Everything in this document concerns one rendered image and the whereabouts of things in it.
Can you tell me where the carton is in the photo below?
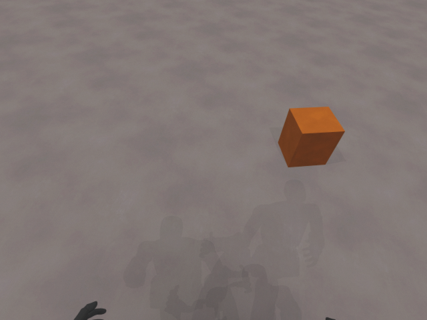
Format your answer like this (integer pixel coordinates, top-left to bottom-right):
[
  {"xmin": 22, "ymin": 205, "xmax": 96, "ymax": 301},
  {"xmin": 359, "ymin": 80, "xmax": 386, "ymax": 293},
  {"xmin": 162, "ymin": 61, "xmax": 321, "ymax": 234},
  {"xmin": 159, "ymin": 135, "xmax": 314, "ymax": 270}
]
[{"xmin": 278, "ymin": 107, "xmax": 345, "ymax": 167}]

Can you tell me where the robot left hand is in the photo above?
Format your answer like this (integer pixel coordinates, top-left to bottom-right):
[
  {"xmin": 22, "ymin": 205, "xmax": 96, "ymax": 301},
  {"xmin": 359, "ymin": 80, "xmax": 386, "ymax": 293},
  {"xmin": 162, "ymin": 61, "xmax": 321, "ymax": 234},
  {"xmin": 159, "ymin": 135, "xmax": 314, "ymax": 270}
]
[{"xmin": 74, "ymin": 301, "xmax": 106, "ymax": 320}]

